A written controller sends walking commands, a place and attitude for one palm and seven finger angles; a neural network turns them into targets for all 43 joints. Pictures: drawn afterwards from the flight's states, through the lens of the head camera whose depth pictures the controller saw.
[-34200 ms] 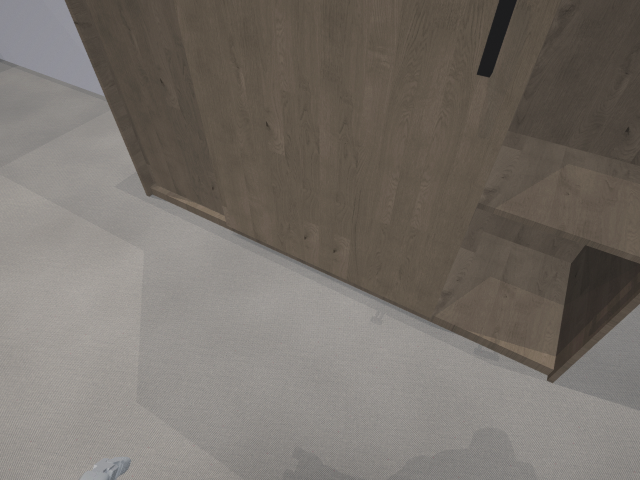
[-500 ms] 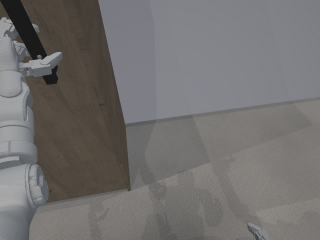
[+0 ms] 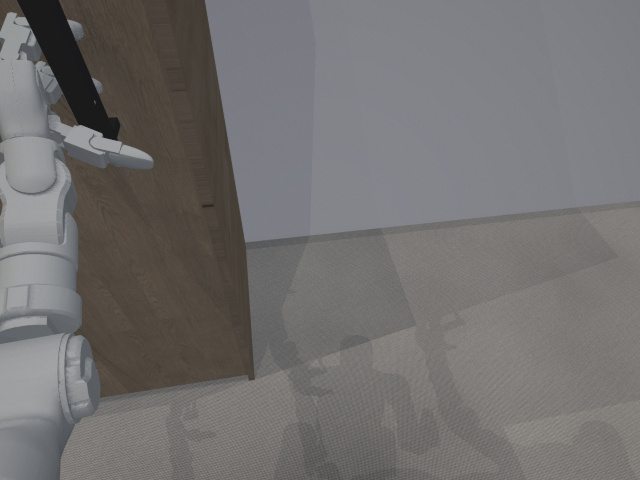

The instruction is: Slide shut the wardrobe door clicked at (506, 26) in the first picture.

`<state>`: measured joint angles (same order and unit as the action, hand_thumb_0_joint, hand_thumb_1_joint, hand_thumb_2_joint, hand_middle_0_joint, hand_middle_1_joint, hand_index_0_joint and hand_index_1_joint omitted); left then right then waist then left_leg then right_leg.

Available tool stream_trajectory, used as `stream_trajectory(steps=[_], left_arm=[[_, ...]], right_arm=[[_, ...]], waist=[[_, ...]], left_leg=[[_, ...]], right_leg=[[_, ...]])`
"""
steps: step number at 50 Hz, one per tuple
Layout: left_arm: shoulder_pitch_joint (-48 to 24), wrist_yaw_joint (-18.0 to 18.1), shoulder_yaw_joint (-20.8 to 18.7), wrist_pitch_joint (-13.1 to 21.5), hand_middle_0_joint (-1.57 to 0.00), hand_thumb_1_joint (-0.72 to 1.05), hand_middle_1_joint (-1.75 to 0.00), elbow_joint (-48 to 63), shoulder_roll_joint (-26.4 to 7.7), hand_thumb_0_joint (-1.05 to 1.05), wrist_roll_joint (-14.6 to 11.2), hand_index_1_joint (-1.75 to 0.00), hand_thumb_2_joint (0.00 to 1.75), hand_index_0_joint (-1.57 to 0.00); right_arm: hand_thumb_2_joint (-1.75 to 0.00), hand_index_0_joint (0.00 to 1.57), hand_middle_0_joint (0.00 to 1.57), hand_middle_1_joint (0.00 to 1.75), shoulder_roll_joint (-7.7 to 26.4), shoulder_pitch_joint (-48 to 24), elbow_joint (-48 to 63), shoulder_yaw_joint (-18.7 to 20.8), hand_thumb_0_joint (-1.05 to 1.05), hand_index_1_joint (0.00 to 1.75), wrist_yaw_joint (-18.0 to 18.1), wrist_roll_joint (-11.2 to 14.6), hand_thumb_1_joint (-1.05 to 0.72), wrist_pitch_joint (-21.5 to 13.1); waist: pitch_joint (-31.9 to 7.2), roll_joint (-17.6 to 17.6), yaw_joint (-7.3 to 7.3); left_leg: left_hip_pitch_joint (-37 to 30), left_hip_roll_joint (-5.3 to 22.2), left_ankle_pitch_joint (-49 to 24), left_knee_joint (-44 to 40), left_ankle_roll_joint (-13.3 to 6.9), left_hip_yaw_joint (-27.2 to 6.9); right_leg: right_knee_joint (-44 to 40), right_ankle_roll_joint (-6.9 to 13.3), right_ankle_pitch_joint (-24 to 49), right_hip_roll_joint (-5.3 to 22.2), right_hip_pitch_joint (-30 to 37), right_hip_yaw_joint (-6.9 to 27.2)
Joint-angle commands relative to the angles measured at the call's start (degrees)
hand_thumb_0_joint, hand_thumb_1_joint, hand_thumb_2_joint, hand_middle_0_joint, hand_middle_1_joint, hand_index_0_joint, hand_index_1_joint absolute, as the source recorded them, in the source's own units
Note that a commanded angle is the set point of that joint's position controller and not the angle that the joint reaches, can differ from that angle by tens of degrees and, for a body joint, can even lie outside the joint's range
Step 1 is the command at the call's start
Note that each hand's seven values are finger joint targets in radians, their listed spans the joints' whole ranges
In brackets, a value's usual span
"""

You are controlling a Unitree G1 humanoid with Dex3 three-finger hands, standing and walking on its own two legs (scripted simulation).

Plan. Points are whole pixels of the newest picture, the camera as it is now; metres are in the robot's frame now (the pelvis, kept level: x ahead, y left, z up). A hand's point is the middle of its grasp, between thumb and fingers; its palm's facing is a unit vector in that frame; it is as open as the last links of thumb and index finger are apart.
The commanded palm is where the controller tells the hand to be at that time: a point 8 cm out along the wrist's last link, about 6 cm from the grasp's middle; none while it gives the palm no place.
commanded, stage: slip the hand off the handle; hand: left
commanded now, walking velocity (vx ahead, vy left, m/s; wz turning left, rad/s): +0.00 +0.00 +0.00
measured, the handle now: (76, 61) +0.47 +0.28 +0.28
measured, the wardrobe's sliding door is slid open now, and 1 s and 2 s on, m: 0.00 0.00 0.00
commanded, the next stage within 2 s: draw the hand back to the body in 1.30 s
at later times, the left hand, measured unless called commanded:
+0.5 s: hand (3, 113) +0.42 +0.34 +0.24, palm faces +0.53 -0.82 -0.23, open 14.7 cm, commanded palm +0.39 +0.37 +0.25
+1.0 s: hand out of the picture +0.35 +0.33 +0.25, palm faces +0.50 -0.85 -0.18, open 14.7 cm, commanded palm +0.30 +0.36 +0.25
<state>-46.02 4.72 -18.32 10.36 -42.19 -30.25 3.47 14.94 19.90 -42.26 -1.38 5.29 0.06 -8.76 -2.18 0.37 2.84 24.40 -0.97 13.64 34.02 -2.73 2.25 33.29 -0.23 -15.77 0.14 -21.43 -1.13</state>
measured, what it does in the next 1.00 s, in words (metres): stands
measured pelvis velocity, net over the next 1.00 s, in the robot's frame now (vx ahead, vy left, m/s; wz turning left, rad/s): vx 0.04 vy -0.01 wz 0.00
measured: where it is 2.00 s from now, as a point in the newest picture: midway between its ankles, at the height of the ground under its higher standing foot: outside the picture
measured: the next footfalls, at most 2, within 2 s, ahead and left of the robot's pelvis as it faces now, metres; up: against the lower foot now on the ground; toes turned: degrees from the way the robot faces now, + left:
none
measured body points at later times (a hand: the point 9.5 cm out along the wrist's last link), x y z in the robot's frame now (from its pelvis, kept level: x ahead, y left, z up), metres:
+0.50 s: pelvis +0.03 -0.03 +0.00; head +0.06 -0.02 +0.45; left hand +0.39 +0.38 +0.26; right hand +0.15 -0.29 -0.10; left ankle +0.04 +0.09 -0.73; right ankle +0.01 -0.13 -0.73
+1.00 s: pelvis +0.04 -0.01 +0.00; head +0.03 -0.02 +0.45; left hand +0.32 +0.38 +0.26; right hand +0.19 -0.25 -0.09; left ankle +0.04 +0.09 -0.73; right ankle +0.01 -0.12 -0.73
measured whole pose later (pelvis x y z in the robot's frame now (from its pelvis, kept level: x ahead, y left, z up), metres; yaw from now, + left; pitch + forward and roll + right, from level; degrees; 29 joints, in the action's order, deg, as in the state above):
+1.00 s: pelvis +0.04 -0.01 +0.00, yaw +0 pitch +3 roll -1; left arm -16.9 -7.1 -33.6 -0.7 -12.2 -31.7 -8.2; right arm 13.7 14.9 -35.2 -2.3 6.3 2.4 -4.8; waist -5.2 -1.9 -1.8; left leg 20.3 -0.2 17.3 34.4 -1.8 2.1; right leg 32.6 0.5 -18.8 -0.7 -17.0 -1.1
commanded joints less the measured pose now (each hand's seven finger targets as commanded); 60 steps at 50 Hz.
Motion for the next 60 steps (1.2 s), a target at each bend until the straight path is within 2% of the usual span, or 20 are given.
stream_trajectory(steps=[1,8,12,16,20,23,25,26,30,32,37,38,42,45,47,49,52,54,57,60], left_arm=[[-25.4,0.5,-5.8,0.9,-0.25,-0.55,-1.15,14.5,-18.4,0.0,-1.3,-1.15,0.2,-0.25],[-17.2,-2.1,-12.6,-1.8,-0.25,-0.55,-1.15,17.0,-23.3,0.0,-4.2,-1.15,0.2,-0.25],[-13.0,-3.0,-14.2,-3.1,-0.25,-0.55,-1.15,19.5,-24.3,0.0,-4.6,-1.15,0.2,-0.25],[-12.0,-4.6,-16.2,-3.8,-0.25,-0.55,-1.15,19.5,-27.6,0.0,-4.0,-1.15,0.2,-0.25],[-15.8,-8.2,-14.6,-2.3,-0.25,-0.55,-1.15,19.0,-28.1,0.0,-3.9,-1.15,0.2,-0.25],[-16.6,-11.9,-15.0,-0.3,-0.25,-0.55,-1.15,16.0,-30.3,0.0,-4.4,-1.15,0.2,-0.25],[-19.1,-14.4,-12.4,0.9,-0.25,-0.55,-1.15,15.4,-28.3,0.0,-5.2,-1.15,0.2,-0.25],[-18.8,-15.3,-14.1,1.2,-0.25,-0.55,-1.15,13.1,-30.6,0.0,-5.5,-1.15,0.2,-0.25],[-10.9,-18.6,-13.3,1.3,-0.25,-0.55,-1.15,15.7,-26.9,0.0,-8.9,-1.15,0.2,-0.25],[-8.2,-18.9,-14.7,1.0,-0.25,-0.55,-1.15,18.5,-27.4,0.0,-10.3,-1.15,0.2,-0.25],[3.2,-16.6,-22.1,0.2,-0.25,-0.55,-1.15,29.4,-29.1,0.0,-13.1,-1.15,0.2,-0.25],[4.8,-15.9,-21.7,-0.2,-0.25,-0.55,-1.15,32.4,-27.6,0.0,-13.4,-1.15,0.2,-0.25],[8.3,-12.8,-22.8,-3.9,-0.25,-0.55,-1.15,37.9,-26.1,0.0,-13.2,-1.15,0.2,-0.25],[10.6,-11.2,-22.8,-6.6,-0.25,-0.55,-1.15,43.9,-25.0,0.0,-12.7,-1.15,0.2,-0.25],[12.1,-10.8,-21.2,-8.3,-0.25,-0.55,-1.15,43.2,-22.8,0.0,-12.4,-1.15,0.2,-0.25],[10.7,-11.4,-16.6,-9.6,-0.25,-0.55,-1.15,43.9,-18.7,0.0,-12.2,-1.15,0.2,-0.25],[9.1,-11.8,-13.0,-10.2,-0.25,-0.55,-1.15,45.6,-15.8,0.0,-12.3,-1.15,0.2,-0.25],[8.0,-11.9,-11.2,-10.0,-0.25,-0.55,-1.15,47.6,-14.3,0.0,-12.4,-1.15,0.2,-0.25],[7.5,-11.5,-10.4,-9.8,-0.25,-0.55,-1.15,47.9,-13.4,0.0,-12.8,-1.15,0.2,-0.25],[8.9,-10.3,-12.4,-9.5,-0.25,-0.55,-1.15,50.4,-14.4,0.0,-13.0,-1.15,0.2,-0.25]], right_arm=[[-0.9,0.2,0.2,0.3,9.1,-1.7,7.9,3.0,0.0,0.3,1.2,0.3,-0.9,-1.9],[-0.9,0.2,0.2,0.3,8.5,-3.2,9.7,2.7,0.0,0.3,1.7,0.9,-0.9,0.2],[-0.9,0.2,0.2,0.3,7.9,-4.0,11.0,2.5,0.0,0.3,1.6,1.2,-0.9,1.4],[-0.9,0.2,0.2,0.3,8.3,-3.7,11.3,2.7,0.0,0.3,2.0,1.3,-0.9,2.6],[-0.9,0.2,0.2,0.3,8.6,-2.7,10.8,2.9,0.0,0.3,2.2,1.7,-0.9,3.1],[-0.9,0.2,0.2,0.3,9.1,-1.3,10.0,3.1,0.0,0.3,2.6,1.9,-0.9,3.2],[-0.9,0.2,0.2,0.3,9.0,-0.6,9.7,3.2,0.0,0.3,2.8,2.0,-0.9,3.3],[-0.9,0.2,0.2,0.3,9.4,-0.2,9.0,3.3,0.0,0.3,2.9,2.2,-0.9,3.4],[-0.9,0.2,0.2,0.3,9.0,-0.6,10.6,3.5,0.0,0.3,2.7,2.5,-0.9,3.5],[-0.9,0.2,0.2,0.3,9.2,-1.2,11.2,3.5,0.0,0.3,2.6,2.6,-0.9,3.5],[-0.9,0.2,0.2,0.3,8.7,-3.9,13.5,3.4,0.0,0.3,1.7,2.4,-0.9,2.8],[-0.9,0.2,0.2,0.3,8.4,-5.0,14.3,3.2,0.0,0.3,1.5,2.4,-0.9,2.6],[-0.9,0.2,0.2,0.3,8.0,-7.5,15.0,2.8,0.0,0.3,1.4,2.4,-0.9,1.7],[-0.9,0.2,0.2,0.3,7.5,-9.3,15.8,2.6,0.0,0.3,1.6,2.2,-0.9,1.2],[-0.9,0.2,0.2,0.3,7.3,-9.5,15.4,2.1,0.0,0.3,1.8,2.2,-0.9,1.0],[-0.9,0.2,0.2,0.3,7.1,-10.6,15.4,1.8,0.0,0.3,2.2,2.5,-0.9,0.7],[-0.9,0.2,0.2,0.3,6.8,-11.4,15.0,1.3,0.0,0.3,2.9,2.6,-0.9,-0.1],[-0.9,0.2,0.2,0.3,6.6,-11.9,15.0,1.1,0.0,0.3,3.3,2.4,-0.9,-0.6],[-0.9,0.2,0.2,0.3,6.3,-12.5,14.4,0.5,0.0,0.3,3.7,2.3,-0.9,-1.1],[-0.9,0.2,0.2,0.3,6.0,-13.3,14.2,0.2,0.0,0.3,3.7,1.9,-0.9,-1.7]], waist=[[-14.9,-3.3,-0.82],[-16.5,-0.9,-2.79],[-17.2,-3.0,-3.75],[-17.1,-1.9,-3.02],[-16.4,-3.8,-0.82],[-17.2,-4.9,-0.16],[-17.3,-6.7,0.99],[-17.4,-7.6,0.69],[-19.4,-8.5,-1.19],[-19.9,-7.8,-2.01],[-20.5,-6.1,-5.81],[-20.3,-6.9,-6.16],[-15.9,-6.5,-6.24],[-16.7,-7.3,-6.61],[-14.2,-5.8,-5.97],[-11.5,-5.7,-4.62],[-9.3,-7.5,-3.79],[-10.3,-6.8,-3.6],[-9.9,-5.5,-3.8],[-10.9,-6.3,-5.22]], left_leg=[[-13.4,3.1,-2.4,-6.8,0.9,-5.5],[-12.5,2.4,-13.0,-4.8,0.9,-2.7],[-11.9,2.0,-16.5,-4.1,1.0,-1.7],[-10.5,1.8,-16.0,-3.5,0.7,-1.0],[-10.6,1.5,-14.2,-2.4,0.2,-0.6],[-11.0,1.3,-14.3,-1.6,0.0,-1.0],[-11.6,1.1,-14.1,-0.7,0.0,-1.2],[-11.5,1.2,-13.8,-0.6,0.1,-1.5],[-12.7,1.0,-16.2,-0.1,0.0,-2.0],[-13.0,1.1,-17.0,-0.3,0.0,-2.2],[-13.0,1.3,-19.8,-1.1,0.1,-2.7],[-13.4,1.3,-20.4,-1.2,0.2,-2.5],[-12.5,1.6,-16.7,-2.6,0.5,-2.6],[-13.4,1.7,-16.5,-3.0,0.6,-2.5],[-13.1,1.8,-14.7,-3.8,0.9,-3.0],[-13.8,2.0,-12.0,-4.5,1.1,-3.6],[-14.8,1.9,-7.2,-5.4,1.2,-5.0],[-16.3,1.8,-6.0,-5.9,1.3,-6.0],[-16.0,1.6,-2.9,-6.6,1.5,-6.7],[-16.1,1.4,-2.3,-7.2,1.7,-7.0]], right_leg=[[-6.5,2.2,3.3,-0.2,0.4,0.1],[-6.1,1.7,12.4,-0.3,6.0,0.2],[-5.2,1.6,17.0,-0.3,8.0,0.3],[-5.3,1.1,18.8,-0.1,8.8,0.8],[-5.7,0.8,18.3,-0.2,6.8,1.6],[-5.4,0.6,18.6,-0.4,5.7,1.9],[-5.7,0.7,18.1,-0.5,4.1,2.1],[-5.8,0.8,17.3,-0.6,3.6,2.1],[-5.0,1.2,19.3,-0.8,4.8,1.6],[-4.7,1.2,19.9,-0.9,5.2,1.5],[-3.0,1.5,21.4,-1.2,8.1,0.4],[-2.8,1.5,21.5,-1.2,8.1,0.2],[-3.6,1.4,16.8,-1.3,6.1,-0.3],[-3.6,1.5,15.6,-1.3,6.7,-0.5],[-4.1,1.4,13.9,-1.3,5.4,-0.9],[-4.8,1.4,10.7,-1.4,2.8,-1.2],[-5.9,1.6,6.2,-1.3,0.5,-1.1],[-5.9,1.8,5.5,-1.3,0.4,-1.2],[-6.3,1.8,3.8,-1.1,0.8,-1.3],[-6.7,2.1,3.6,-1.1,2.7,-1.2]])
